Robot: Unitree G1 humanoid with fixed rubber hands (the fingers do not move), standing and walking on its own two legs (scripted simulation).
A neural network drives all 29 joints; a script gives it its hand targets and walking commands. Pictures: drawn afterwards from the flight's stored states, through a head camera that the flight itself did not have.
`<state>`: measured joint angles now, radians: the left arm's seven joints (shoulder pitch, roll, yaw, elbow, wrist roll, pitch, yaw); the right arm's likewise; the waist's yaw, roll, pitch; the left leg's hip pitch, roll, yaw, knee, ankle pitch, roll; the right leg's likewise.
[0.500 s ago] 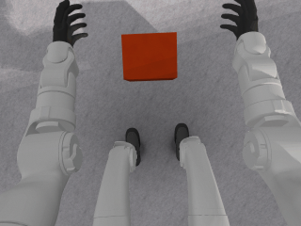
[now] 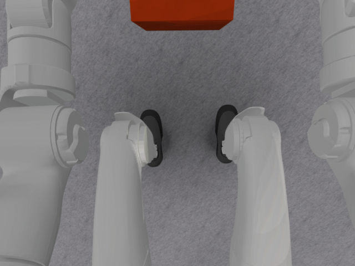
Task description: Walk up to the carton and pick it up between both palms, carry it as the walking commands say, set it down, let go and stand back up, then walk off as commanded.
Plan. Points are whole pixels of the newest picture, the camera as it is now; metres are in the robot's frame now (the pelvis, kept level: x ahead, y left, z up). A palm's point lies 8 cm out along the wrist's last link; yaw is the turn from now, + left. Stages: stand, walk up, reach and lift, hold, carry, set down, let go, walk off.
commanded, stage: reach and lift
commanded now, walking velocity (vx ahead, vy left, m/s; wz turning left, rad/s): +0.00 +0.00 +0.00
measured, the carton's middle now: out of the picture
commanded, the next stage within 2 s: none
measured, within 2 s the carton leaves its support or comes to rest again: neither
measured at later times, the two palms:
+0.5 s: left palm out of the picture +0.56 +0.18 -0.27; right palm out of the picture +0.54 -0.19 -0.28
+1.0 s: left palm out of the picture +0.56 +0.18 -0.33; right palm out of the picture +0.55 -0.20 -0.34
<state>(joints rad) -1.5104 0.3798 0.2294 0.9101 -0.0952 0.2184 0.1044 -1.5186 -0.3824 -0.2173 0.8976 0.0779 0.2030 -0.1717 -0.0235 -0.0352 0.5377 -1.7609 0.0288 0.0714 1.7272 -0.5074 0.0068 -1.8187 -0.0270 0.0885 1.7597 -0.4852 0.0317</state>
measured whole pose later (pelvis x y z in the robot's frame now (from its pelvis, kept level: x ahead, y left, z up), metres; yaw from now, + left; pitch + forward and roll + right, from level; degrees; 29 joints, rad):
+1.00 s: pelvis +0.01 +0.00 -0.14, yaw +1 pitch +33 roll +3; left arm -1.58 0.40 0.12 1.17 -0.14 0.10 0.06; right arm -1.57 -0.40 -0.18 1.22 0.12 0.06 -0.10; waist -0.03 -0.03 0.52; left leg -2.17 0.02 0.04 2.18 -0.59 0.00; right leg -2.21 -0.03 0.09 2.21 -0.58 0.03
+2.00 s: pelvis +0.01 +0.00 -0.14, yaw +1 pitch +33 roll +3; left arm -1.58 0.35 0.11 1.16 -0.14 0.13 0.03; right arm -1.59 -0.35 -0.16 1.19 0.12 0.10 -0.06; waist -0.03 -0.03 0.52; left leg -2.18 0.01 0.04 2.20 -0.60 0.00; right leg -2.22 -0.03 0.09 2.22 -0.58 0.03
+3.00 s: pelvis +0.00 +0.00 -0.14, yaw +1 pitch +29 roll +3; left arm -1.58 0.28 0.08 0.92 -0.14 0.37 0.30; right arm -1.58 -0.29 -0.16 0.92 0.12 0.32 -0.34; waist -0.03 -0.03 0.52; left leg -2.14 0.01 0.04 2.21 -0.58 0.00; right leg -2.17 -0.02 0.09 2.22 -0.56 0.03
